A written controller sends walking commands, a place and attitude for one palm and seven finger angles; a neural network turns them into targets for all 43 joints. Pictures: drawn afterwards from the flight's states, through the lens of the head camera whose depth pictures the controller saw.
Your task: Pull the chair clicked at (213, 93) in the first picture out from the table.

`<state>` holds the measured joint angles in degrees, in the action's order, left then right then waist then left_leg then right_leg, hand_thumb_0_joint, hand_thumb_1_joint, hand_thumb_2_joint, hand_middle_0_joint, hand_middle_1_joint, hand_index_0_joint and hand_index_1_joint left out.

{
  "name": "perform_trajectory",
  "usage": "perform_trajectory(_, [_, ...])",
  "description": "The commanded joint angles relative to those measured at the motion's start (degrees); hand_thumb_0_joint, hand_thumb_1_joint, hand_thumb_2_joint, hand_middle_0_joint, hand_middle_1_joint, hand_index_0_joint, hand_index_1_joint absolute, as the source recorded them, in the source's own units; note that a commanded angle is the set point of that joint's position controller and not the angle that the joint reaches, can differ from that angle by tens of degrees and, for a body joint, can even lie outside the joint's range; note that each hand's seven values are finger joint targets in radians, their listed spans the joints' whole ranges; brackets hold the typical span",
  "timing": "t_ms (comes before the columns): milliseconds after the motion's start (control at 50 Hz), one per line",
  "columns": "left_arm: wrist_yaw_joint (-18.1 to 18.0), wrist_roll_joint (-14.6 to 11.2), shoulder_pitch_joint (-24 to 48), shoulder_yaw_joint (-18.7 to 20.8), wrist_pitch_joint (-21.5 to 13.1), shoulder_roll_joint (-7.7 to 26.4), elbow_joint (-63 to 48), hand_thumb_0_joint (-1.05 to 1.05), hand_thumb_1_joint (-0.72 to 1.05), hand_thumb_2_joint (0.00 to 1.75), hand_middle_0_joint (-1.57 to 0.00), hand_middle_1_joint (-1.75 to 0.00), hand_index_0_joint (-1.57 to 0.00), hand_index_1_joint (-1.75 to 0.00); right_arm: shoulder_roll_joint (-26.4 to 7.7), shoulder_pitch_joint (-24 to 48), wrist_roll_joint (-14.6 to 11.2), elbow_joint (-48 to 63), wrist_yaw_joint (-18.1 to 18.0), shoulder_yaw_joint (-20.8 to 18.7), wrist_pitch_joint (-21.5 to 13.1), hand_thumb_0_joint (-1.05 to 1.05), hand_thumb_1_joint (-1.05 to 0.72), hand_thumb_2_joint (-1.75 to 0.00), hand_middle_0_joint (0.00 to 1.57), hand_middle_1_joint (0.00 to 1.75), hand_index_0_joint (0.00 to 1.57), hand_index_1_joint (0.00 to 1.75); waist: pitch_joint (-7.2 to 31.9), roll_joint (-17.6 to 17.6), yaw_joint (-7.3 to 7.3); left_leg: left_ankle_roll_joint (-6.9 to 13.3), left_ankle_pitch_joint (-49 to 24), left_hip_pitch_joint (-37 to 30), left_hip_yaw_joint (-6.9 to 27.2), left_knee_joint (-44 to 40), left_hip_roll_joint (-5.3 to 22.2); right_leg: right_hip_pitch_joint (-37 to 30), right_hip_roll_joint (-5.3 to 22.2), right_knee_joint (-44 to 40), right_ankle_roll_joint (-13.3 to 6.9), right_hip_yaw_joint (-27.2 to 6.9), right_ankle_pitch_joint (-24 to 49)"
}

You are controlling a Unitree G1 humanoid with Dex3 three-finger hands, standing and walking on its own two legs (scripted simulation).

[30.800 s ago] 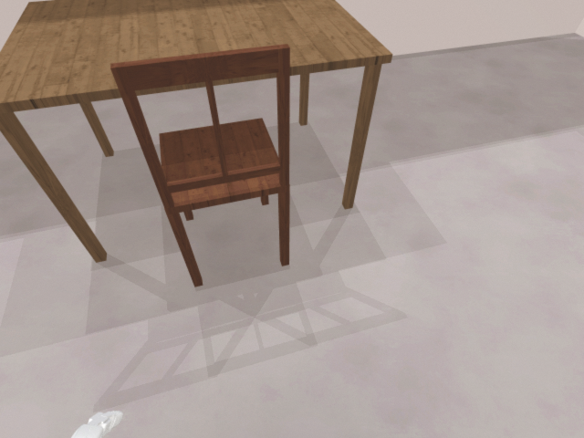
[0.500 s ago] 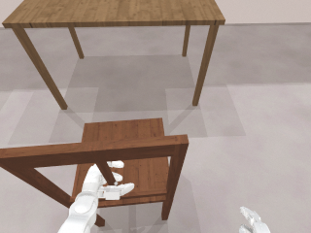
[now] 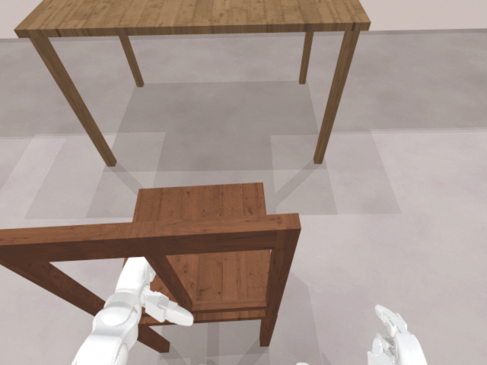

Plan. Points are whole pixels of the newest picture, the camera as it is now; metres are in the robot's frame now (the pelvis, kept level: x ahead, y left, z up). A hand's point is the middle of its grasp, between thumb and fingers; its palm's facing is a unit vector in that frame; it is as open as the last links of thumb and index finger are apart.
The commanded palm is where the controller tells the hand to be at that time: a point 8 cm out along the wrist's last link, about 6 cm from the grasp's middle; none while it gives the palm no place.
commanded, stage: draw the fingers out of the gap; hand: left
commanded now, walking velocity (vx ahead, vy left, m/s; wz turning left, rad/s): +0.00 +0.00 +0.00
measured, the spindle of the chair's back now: (173, 284) +0.26 +0.13 -0.04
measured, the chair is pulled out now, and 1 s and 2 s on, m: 0.64 0.64 0.64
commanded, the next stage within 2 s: draw the hand back to the body in 0.82 s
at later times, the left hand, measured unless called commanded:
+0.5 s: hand (159, 332) +0.19 +0.14 -0.05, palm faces -0.05 -0.99 -0.11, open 17.5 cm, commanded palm +0.18 +0.20 -0.02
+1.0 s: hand out of the picture +0.13 +0.15 -0.03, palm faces +0.01 -1.00 -0.06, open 17.5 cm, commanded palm +0.11 +0.20 +0.00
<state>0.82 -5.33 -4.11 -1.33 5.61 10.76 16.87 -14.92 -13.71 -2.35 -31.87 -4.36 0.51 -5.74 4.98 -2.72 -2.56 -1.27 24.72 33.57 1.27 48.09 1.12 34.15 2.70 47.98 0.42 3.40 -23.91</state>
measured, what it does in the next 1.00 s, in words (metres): stands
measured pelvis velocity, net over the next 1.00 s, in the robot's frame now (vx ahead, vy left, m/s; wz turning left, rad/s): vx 0.00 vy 0.02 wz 0.02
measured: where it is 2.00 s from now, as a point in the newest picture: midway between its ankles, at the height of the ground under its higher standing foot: outside the picture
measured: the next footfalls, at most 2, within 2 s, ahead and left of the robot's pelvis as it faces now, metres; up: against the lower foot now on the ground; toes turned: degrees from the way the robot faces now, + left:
none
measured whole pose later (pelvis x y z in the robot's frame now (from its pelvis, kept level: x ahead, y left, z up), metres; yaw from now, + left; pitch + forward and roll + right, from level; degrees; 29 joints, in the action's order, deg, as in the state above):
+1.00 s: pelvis +0.00 +0.02 -0.03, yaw +1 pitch +12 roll -2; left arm -0.5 -4.5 -42.2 -6.9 5.2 10.2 -17.2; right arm -11.9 -14.4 -2.4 -25.2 -6.3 0.2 -7.8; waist 9.6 -2.5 -1.0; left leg 0.1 30.1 42.3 2.7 60.0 0.3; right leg 40.8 3.7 56.9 1.8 4.5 -28.2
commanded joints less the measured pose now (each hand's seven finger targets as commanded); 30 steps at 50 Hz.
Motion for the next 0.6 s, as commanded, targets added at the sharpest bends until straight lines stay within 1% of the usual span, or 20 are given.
perform_trajectory(0, [0.41, -0.12, 6.98, 2.32, -1.45, 5.31, -10.92, 0.0, -0.55, 0.2, 0.0, 0.0, 0.0, 0.0, -7.41, 0.74, 0.05, 7.89, -0.61, -2.62, -2.97, 0.0, -0.9, -0.9, 0.2, 0.3, 0.2, 0.3, 13.67, 4.73, -1.54, 2.61, -17.18, -5.46, -1.17, -4.47, -0.29, -7.72, -0.28, -5.79, -0.08, 0.82, 20.49])
perform_trajectory(20, [0.27, -0.02, 6.57, 2.92, -1.11, 5.75, -10.47, 0.0, -0.55, 0.2, 0.0, 0.0, 0.0, 0.0, -7.42, 0.86, 0.11, 8.03, -0.67, -2.6, -2.8, 0.0, -0.9, -0.9, 0.2, 0.3, 0.2, 0.3, 13.45, 5.79, -1.29, 2.62, -16.38, -4.71, -1.2, -4.46, -0.4, -7.89, -0.24, -5.8, 0.02, 0.72, 19.92])
perform_trajectory(40, [0.02, 0.26, 6.29, 7.7, -1.04, 10.86, -9.67, 0.0, -0.55, 0.2, 0.0, 0.0, 0.0, 0.0, -7.81, 0.62, 0.16, 7.89, -0.89, -2.72, -2.39, 0.0, -0.9, -0.9, 0.2, 0.3, 0.2, 0.3, 13.05, 6.37, -0.64, 2.61, -15.39, -3.34, -1.29, -4.36, -0.49, -8.13, -0.18, -5.8, 0.05, 0.32, 18.99])
perform_trajectory(60, [0.26, 0.42, 4.43, 6.26, -1.07, 9.01, -11.03, 0.0, -0.55, 0.2, 0.0, 0.0, 0.0, 0.0, -7.28, 1.11, 0.19, 8.59, -0.82, -2.49, -2.32, 0.0, -0.9, -0.9, 0.2, 0.3, 0.2, 0.3, 13.14, 5.03, -0.12, 2.69, -15.7, -3.37, -1.48, -4.66, -0.71, -8.57, -0.1, -5.62, -0.11, 0.28, 19.2])
perform_trajectory(80, [0.11, 0.61, 2.19, 7.66, -1.01, 10.76, -12.15, 0.0, -0.55, 0.2, 0.0, 0.0, 0.0, 0.0, -7.36, 1.23, 0.16, 9.09, -0.82, -2.63, -2.27, 0.0, -0.9, -0.9, 0.2, 0.3, 0.2, 0.3, 13.85, 3.13, 0.77, 2.57, -16.57, -3.73, -1.54, -4.87, -0.6, -9.43, 0.05, -5.46, -0.51, 0.25, 19.66])
perform_trajectory(100, [0.1, 0.51, 0.34, 6.13, -1.18, 8.71, -14.73, 0.0, -0.55, 0.2, 0.0, 0.0, 0.0, 0.0, -6.75, 1.48, 0.07, 9.87, -0.7, -2.44, -2.42, 0.0, -0.9, -0.9, 0.2, 0.3, 0.2, 0.3, 14.57, 1.85, 0.92, 2.5, -17.31, -4.32, -1.85, -4.75, -0.69, -9.61, 0.17, -5.08, -0.53, 0.35, 20.17])
perform_trajectory(120, [0.05, 0.55, -1.61, 5.77, -1.31, 8.54, -16.1, 0.0, -0.55, 0.2, 0.0, 0.0, 0.0, 0.0, -6.59, 1.48, 0.02, 10.08, -0.6, -2.5, -2.53, 0.0, -0.9, -0.9, 0.2, 0.3, 0.2, 0.3, 15.21, 1.36, 0.91, 2.45, -18.46, -4.75, -1.89, -4.36, -0.55, -9.82, 0.2, -4.78, -0.63, 0.32, 21.24])
perform_trajectory(140, [0.06, 0.31, -4.05, 4.99, -1.41, 7.38, -17.68, 0.0, -0.55, 0.2, 0.0, 0.0, 0.0, 0.0, -6.25, 1.42, -0.04, 10.51, -0.48, -2.62, -2.72, 0.0, -0.9, -0.9, 0.2, 0.3, 0.2, 0.3, 15.95, 1.93, 0.93, 2.46, -19.1, -5.1, -2.04, -4.02, -0.43, -10.08, 0.17, -4.75, -0.5, 0.32, 22.06])
perform_trajectory(180, [0.16, 0.12, -8.27, 4.27, -1.37, 6.89, -20.16, 0.0, -0.55, 0.2, 0.0, 0.0, 0.0, 0.0, -6.24, 1.7, -0.12, 10.94, -0.53, -2.84, -3.03, 0.0, -0.9, -0.9, 0.2, 0.3, 0.2, 0.3, 15.74, 1.51, 0.82, 2.36, -20.64, -4.96, -1.73, -3.72, -0.23, -10.16, 0.13, -4.48, -0.76, 0.69, 23.09])
perform_trajectory(200, [0.35, 0.17, -10.38, 2.46, -1.34, 5.46, -21.58, 0.0, -0.55, 0.2, 0.0, 0.0, 0.0, 0.0, -6.04, 1.68, -0.15, 11.24, -0.45, -2.78, -3.32, 0.0, -0.9, -0.9, 0.2, 0.3, 0.2, 0.3, 15.08, 1.0, 0.53, 2.32, -20.8, -5.15, -1.74, -3.46, -0.16, -9.24, 0.12, -4.32, -0.62, 0.87, 23.05])
perform_trajectory(220, [0.44, 0.05, -11.93, 1.08, -1.09, 4.39, -22.56, 0.0, -0.55, 0.2, 0.0, 0.0, 0.0, 0.0, -5.97, 1.84, -0.17, 11.52, -0.44, -2.83, -3.61, 0.0, -0.9, -0.9, 0.2, 0.3, 0.2, 0.3, 13.92, 2.57, -0.02, 2.37, -19.7, -4.45, -1.47, -3.21, -0.09, -8.21, 0.04, -4.33, -0.42, 1.24, 21.95])
perform_trajectory(280, [0.4, 0.3, -12.93, -0.12, -0.68, 4.28, -24.38, 0.0, -0.55, 0.2, 0.0, 0.0, 0.0, 0.0, -6.48, 1.68, -0.11, 11.51, -0.89, -3.01, -4.27, 0.0, -0.9, -0.9, 0.2, 0.3, 0.2, 0.3, 10.95, 4.39, -1.15, 2.6, -17.04, -2.98, -0.76, -2.7, -0.04, -5.37, -0.29, -4.48, -0.28, 1.62, 18.76])
perform_trajectory(320, [0.11, 0.54, -14.01, -0.95, -0.91, 4.01, -26.55, 0.0, -0.55, 0.2, 0.0, 0.0, 0.0, 0.0, -6.45, 1.55, 0.03, 11.88, -1.13, -2.92, -4.92, 0.0, -0.9, -0.9, 0.2, 0.3, 0.2, 0.3, 10.56, 4.25, -1.26, 2.68, -15.0, -2.67, -0.39, -2.32, -0.25, -3.86, -0.26, -4.2, -0.15, 1.79, 15.92])
perform_trajectory(360, [-0.38, 0.89, -13.33, -0.09, -1.35, 5.49, -28.94, 0.0, -0.55, 0.2, 0.0, 0.0, 0.0, 0.0, -6.57, 1.31, 0.19, 11.91, -1.56, -2.73, -5.3, 0.0, -0.9, -0.9, 0.2, 0.3, 0.2, 0.3, 10.69, 4.34, -1.31, 2.74, -13.5, -2.05, -0.01, -2.06, -0.46, -3.09, -0.31, -3.82, -0.21, 1.9, 13.74])
perform_trajectory(380, [-0.79, 1.08, -12.57, 0.89, -1.76, 6.92, -30.35, 0.0, -0.55, 0.2, 0.0, 0.0, 0.0, 0.0, -6.61, 1.36, 0.3, 11.71, -1.78, -2.74, -5.49, 0.0, -0.9, -0.9, 0.2, 0.3, 0.2, 0.3, 10.53, 2.86, -1.19, 2.74, -13.32, -1.89, 0.13, -1.91, -0.61, -2.87, -0.32, -3.66, -0.47, 1.8, 13.26])
perform_trajectory(400, [-1.16, 1.35, -13.91, 1.82, -2.13, 7.63, -31.78, 0.0, -0.55, 0.2, 0.0, 0.0, 0.0, 0.0, -6.39, 1.24, 0.36, 11.93, -1.98, -2.79, -5.63, 0.0, -0.9, -0.9, 0.2, 0.3, 0.2, 0.3, 12.1, 2.92, -0.63, 2.75, -13.56, -2.29, 0.02, -1.66, -0.74, -3.37, -0.26, -3.37, -0.48, 1.63, 13.15])
perform_trajectory(460, [-1.43, 1.86, -16.62, 0.76, -2.38, 6.58, -32.98, 0.0, -0.55, 0.2, 0.0, 0.0, 0.0, 0.0, -5.72, 1.41, 0.28, 12.22, -2.07, -2.52, -5.76, 0.0, -0.9, -0.9, 0.2, 0.3, 0.2, 0.3, 11.83, 0.99, -0.6, 2.6, -13.13, -2.31, 0.17, -1.16, -0.92, -2.12, -0.3, -2.7, -0.6, 1.74, 11.97])
perform_trajectory(480, [-1.54, 1.96, -17.44, 1.53, -2.22, 7.41, -33.54, 0.0, -0.55, 0.2, 0.0, 0.0, 0.0, 0.0, -5.74, 1.59, 0.22, 12.1, -2.12, -2.65, -5.75, 0.0, -0.9, -0.9, 0.2, 0.3, 0.2, 0.3, 12.31, -0.02, -0.23, 2.55, -13.65, -2.37, 0.34, -1.22, -0.81, -2.44, -0.3, -2.56, -0.86, 1.72, 12.01])
perform_trajectory(540, [-1.15, 2.13, -23.54, -2.0, -0.66, 3.98, -33.98, 0.0, -0.55, 0.2, 0.0, 0.0, 0.0, 0.0, -5.06, 2.63, 0.05, 13.24, -1.79, -2.45, -5.52, 0.0, -0.9, -0.9, 0.2, 0.3, 0.2, 0.3, 11.85, -0.24, -0.08, 2.3, -13.93, -2.28, 0.6, -1.09, -0.74, -1.96, -0.23, -2.02, -0.84, 2.14, 12.0])
perform_trajectory(580, [-0.8, 2.24, -27.43, -2.88, 1.12, 2.82, -33.06, 0.0, -0.55, 0.2, 0.0, 0.0, 0.0, 0.0, -4.94, 3.31, 0.03, 13.73, -1.79, -2.65, -5.1, 0.0, -0.9, -0.9, 0.2, 0.3, 0.2, 0.3, 11.13, 2.17, 0.0, 2.33, -13.97, -1.18, 0.96, -1.28, -0.45, -1.98, -0.42, -2.04, -0.83, 2.56, 11.7])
